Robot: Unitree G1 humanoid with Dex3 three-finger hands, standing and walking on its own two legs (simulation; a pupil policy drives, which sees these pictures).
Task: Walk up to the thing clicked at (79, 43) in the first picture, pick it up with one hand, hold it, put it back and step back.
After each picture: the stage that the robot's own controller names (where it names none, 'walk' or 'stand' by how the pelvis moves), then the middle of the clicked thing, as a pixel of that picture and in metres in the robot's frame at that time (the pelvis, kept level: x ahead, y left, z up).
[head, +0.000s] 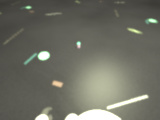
stand; (78, 45) +1.63 +0.32 -0.72
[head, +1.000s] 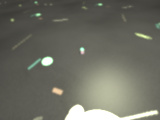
walk; (82, 51) +1.53 +0.34 -0.72
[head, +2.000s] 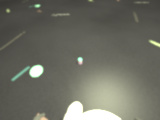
walk; (80, 61) +1.04 +0.28 -0.71
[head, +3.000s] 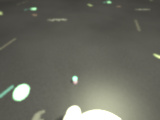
walk; (75, 80) +0.65 +0.25 -0.71
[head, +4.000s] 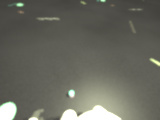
walk; (71, 94) +0.41 +0.17 -0.71
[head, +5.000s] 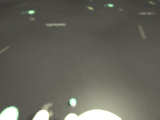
stand; (73, 102) +0.33 +0.18 -0.72
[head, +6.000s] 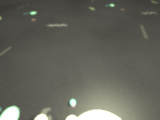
stand; (73, 103) +0.32 +0.20 -0.72
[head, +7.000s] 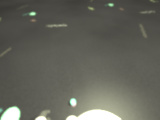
stand; (73, 102) +0.33 +0.20 -0.73
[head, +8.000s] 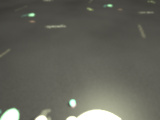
stand; (72, 103) +0.32 +0.21 -0.73
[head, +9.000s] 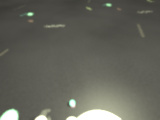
stand; (72, 103) +0.31 +0.21 -0.73
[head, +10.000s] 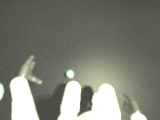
go down; (70, 74) +0.39 +0.18 -0.47
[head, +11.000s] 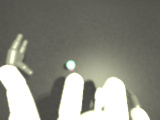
go down; (70, 66) +0.43 +0.18 -0.34
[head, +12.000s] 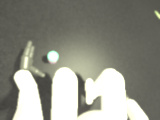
close in; (53, 58) +0.42 +0.21 -0.24
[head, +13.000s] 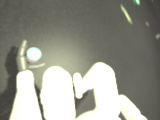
close; (33, 56) +0.42 +0.23 -0.23
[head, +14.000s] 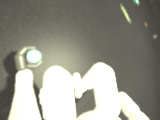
lift; (33, 57) +0.40 +0.22 -0.23
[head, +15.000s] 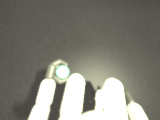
lift; (62, 73) +0.30 +0.21 -0.06
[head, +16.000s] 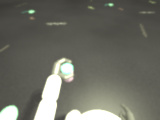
hold; (67, 73) +0.33 +0.16 +0.07
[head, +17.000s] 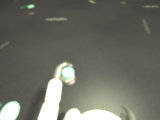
hold; (69, 76) +0.32 +0.16 +0.02
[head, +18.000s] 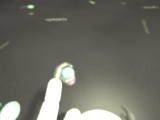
hold; (69, 76) +0.32 +0.16 +0.01
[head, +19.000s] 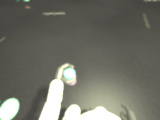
crouch; (70, 77) +0.32 +0.15 -0.01
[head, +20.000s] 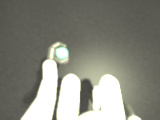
crouch; (63, 56) +0.44 +0.18 -0.08
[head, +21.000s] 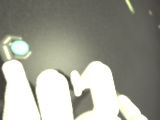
lower; (21, 50) +0.44 +0.25 -0.23
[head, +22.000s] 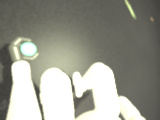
lower; (28, 51) +0.43 +0.25 -0.23
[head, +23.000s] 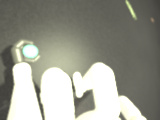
lower; (30, 53) +0.42 +0.24 -0.24
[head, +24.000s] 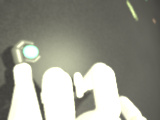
lower; (30, 54) +0.42 +0.24 -0.23
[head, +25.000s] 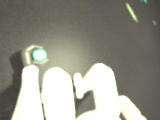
draw back; (39, 58) +0.40 +0.20 -0.23
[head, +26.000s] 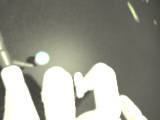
withdraw; (41, 59) +0.39 +0.19 -0.24
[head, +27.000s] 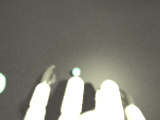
walk; (76, 72) +0.39 +0.13 -0.40
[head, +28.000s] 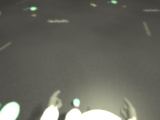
stand; (76, 103) +0.31 +0.13 -0.66
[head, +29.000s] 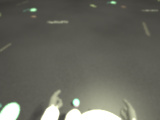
stand; (76, 103) +0.32 +0.14 -0.67
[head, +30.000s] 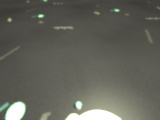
stand; (78, 105) +0.34 +0.12 -0.71
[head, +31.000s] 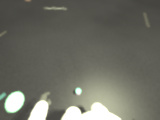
walk; (78, 91) +0.37 +0.08 -0.70
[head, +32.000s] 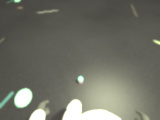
walk; (80, 80) +0.55 +0.13 -0.69
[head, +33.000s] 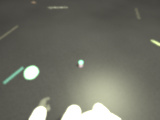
walk; (80, 64) +0.88 +0.16 -0.70
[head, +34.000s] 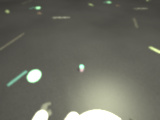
stand; (81, 68) +0.93 +0.16 -0.71
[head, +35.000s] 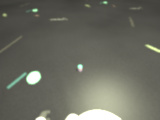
stand; (80, 68) +0.95 +0.19 -0.72
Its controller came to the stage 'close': yes
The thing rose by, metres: 0.73
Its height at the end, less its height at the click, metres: +0.00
